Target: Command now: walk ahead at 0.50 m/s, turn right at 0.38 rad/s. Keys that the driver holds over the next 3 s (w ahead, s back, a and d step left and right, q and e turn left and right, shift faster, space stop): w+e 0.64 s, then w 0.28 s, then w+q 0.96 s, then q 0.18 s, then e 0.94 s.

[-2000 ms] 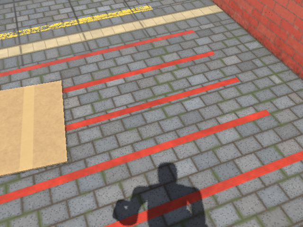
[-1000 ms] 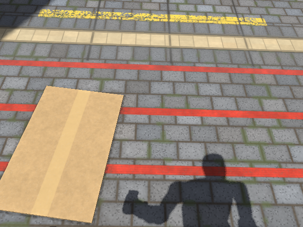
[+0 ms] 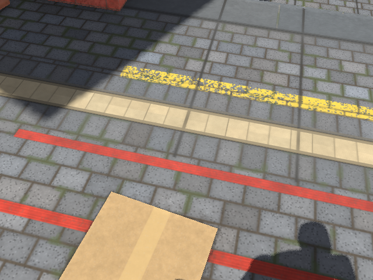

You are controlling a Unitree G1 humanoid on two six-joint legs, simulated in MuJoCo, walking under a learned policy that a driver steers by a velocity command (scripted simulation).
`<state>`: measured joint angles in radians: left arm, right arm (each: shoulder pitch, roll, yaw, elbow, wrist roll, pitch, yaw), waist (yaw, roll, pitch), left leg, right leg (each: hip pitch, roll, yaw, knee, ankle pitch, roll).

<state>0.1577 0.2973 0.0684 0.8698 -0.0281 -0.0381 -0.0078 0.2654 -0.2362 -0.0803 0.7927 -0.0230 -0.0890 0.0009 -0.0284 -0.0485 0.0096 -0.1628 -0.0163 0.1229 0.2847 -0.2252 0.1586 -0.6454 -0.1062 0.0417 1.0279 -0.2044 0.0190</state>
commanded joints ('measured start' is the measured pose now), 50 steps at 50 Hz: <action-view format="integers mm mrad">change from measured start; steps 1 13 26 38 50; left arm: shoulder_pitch -2 176 131 187 -2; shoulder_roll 10 154 125 104 -5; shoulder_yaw -2 67 37 37 -24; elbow -46 -13 -83 -92 -183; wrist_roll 8 2 6 14 30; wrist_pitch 3 13 -36 -7 -37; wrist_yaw -10 -46 15 30 8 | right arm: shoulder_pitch -70 -12 -243 -169 -61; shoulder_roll -134 -183 -96 -173 -144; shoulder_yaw -31 -49 -12 -30 -19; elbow -55 -6 -156 -148 -64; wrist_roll -2 33 10 16 27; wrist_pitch -23 32 -8 -61 -11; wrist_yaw -14 -34 -26 22 -7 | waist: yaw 36 170 52 -10 20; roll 136 60 -6 -69 149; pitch -7 -127 -48 -114 -14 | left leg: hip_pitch -1 21 -548 -84 -69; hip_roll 268 225 97 6 179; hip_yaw -101 115 -165 -127 -331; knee -166 508 577 162 -129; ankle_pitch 151 496 148 235 114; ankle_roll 59 -70 -204 -79 152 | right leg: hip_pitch -11 543 512 606 102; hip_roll -30 139 -26 -4 10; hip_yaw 31 -135 226 268 6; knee -111 -438 -782 -463 -172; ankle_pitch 156 -10 408 635 -60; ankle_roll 16 -131 -245 -164 30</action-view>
